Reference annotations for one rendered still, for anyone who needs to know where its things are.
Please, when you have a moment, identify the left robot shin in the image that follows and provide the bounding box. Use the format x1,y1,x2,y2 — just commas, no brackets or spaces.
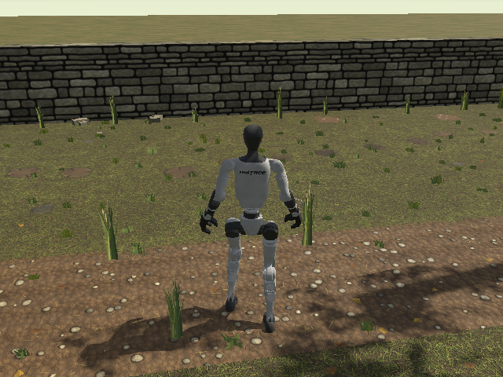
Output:
227,248,240,302

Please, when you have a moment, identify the right robot forearm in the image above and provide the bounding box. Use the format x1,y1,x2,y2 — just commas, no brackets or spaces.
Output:
284,189,300,217

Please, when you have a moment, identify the left robot upper arm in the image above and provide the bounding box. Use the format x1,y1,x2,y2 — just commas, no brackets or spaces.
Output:
213,158,237,202

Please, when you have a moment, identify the right robot upper arm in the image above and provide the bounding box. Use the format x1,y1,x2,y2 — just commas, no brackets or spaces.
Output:
269,159,292,202

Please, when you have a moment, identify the robot shin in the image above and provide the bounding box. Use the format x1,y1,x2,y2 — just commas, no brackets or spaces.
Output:
227,248,240,302
264,267,276,322

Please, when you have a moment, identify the right robot hand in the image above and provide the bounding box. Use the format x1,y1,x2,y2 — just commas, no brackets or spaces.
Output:
284,213,302,229

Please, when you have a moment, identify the left robot forearm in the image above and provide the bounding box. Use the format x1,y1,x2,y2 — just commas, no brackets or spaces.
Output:
203,190,220,220

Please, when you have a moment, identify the right robot shin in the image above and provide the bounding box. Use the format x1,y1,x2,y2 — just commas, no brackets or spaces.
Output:
264,267,276,322

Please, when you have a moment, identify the left robot hand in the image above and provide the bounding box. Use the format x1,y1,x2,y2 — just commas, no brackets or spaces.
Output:
200,215,218,234

